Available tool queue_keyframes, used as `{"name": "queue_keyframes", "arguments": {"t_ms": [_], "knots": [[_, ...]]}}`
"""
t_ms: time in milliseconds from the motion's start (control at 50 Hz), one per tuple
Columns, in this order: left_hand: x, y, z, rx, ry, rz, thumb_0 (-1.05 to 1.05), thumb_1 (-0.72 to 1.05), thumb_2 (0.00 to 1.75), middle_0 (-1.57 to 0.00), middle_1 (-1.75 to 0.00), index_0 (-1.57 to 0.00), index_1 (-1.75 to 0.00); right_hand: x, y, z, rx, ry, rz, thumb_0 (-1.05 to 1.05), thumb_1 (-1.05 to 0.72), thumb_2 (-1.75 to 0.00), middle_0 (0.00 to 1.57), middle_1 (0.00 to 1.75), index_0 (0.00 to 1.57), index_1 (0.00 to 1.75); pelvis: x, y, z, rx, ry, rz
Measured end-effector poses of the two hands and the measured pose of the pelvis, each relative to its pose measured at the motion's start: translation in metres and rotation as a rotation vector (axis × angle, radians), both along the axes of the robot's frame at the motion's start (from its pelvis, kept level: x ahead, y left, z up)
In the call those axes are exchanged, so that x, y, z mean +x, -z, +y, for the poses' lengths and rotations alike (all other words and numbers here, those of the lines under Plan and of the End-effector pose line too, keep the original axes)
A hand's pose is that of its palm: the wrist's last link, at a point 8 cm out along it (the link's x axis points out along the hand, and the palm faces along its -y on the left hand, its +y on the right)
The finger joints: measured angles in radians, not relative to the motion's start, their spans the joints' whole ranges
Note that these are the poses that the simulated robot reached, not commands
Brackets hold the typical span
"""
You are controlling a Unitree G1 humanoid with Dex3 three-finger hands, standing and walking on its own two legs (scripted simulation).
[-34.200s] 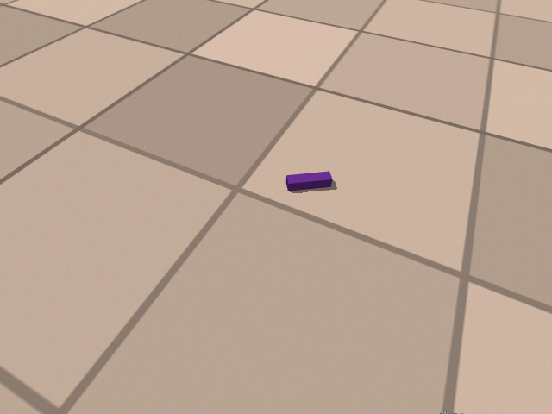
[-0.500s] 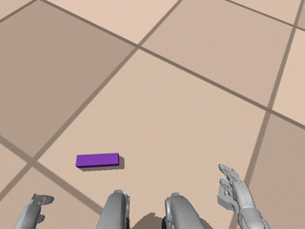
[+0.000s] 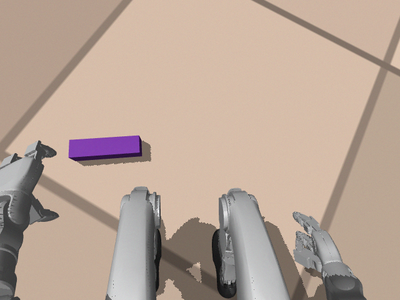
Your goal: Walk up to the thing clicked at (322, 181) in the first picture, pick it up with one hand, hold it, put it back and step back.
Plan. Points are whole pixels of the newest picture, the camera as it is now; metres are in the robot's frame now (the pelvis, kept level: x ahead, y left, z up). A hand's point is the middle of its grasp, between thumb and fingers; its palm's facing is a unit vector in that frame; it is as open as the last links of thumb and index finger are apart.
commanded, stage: rise first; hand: left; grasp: from above
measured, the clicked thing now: (107, 148) +0.48 +0.30 -0.43
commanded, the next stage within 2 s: none
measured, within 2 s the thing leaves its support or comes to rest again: neither
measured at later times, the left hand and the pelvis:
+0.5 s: hand (61, 164) +0.39 +0.35 -0.25, palm faces -0.45 -0.10 -0.89, open 14.3 cm; pelvis -0.02 +0.01 -0.10, yaw -4 degrees
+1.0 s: hand (73, 156) +0.42 +0.35 -0.30, palm faces -0.45 -0.08 -0.89, open 14.2 cm; pelvis -0.01 +0.01 -0.13, yaw -6 degrees
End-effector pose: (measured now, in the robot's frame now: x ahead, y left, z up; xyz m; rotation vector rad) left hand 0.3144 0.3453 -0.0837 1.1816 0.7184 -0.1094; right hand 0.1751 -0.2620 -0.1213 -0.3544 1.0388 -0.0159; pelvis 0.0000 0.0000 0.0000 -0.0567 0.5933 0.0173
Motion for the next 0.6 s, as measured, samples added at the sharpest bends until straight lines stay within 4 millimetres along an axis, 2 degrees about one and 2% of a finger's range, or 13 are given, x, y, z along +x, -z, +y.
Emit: {"name": "queue_keyframes", "arguments": {"t_ms": [120, 200, 280, 420, 600], "knots": [[0.020, 0.036, 0.003, 0.054, 0.099, -0.009, 0.00, -0.58, 1.05, -0.08, -1.02, -0.05, -1.05, -0.053, 0.039, -0.002, -0.014, 0.039, 0.122, 0.01, -0.90, -0.90, 0.21, 0.30, 0.20, 0.30, -0.015, 0.037, 0.001, -0.016, 0.012, -0.009], [0.032, 0.055, 0.005, 0.077, 0.172, -0.021, 0.00, -0.58, 1.06, -0.08, -1.01, -0.06, -1.04, -0.084, 0.053, -0.002, -0.035, 0.062, 0.193, 0.01, -0.90, -0.90, 0.21, 0.30, 0.20, 0.30, -0.021, 0.056, 0.004, -0.031, 0.016, -0.017], [0.044, 0.071, 0.006, 0.109, 0.237, -0.046, 0.00, -0.58, 1.06, -0.08, -1.00, -0.06, -1.03, -0.105, 0.062, -0.002, -0.059, 0.079, 0.250, 0.01, -0.90, -0.90, 0.21, 0.30, 0.20, 0.30, -0.023, 0.072, 0.008, -0.047, 0.020, -0.025], [0.066, 0.094, 0.006, 0.169, 0.295, -0.079, 0.00, -0.56, 1.05, -0.08, -0.99, -0.06, -1.02, -0.118, 0.073, 0.000, -0.088, 0.092, 0.310, 0.01, -0.90, -0.90, 0.21, 0.30, 0.20, 0.30, -0.022, 0.089, 0.013, -0.064, 0.022, -0.024], [0.085, 0.119, 0.005, 0.218, 0.327, -0.062, 0.00, -0.55, 1.04, -0.08, -0.98, -0.07, -1.00, -0.111, 0.088, -0.001, -0.100, 0.068, 0.331, 0.00, -0.90, -0.90, 0.21, 0.30, 0.20, 0.30, -0.018, 0.106, 0.013, -0.070, 0.030, -0.017]]}}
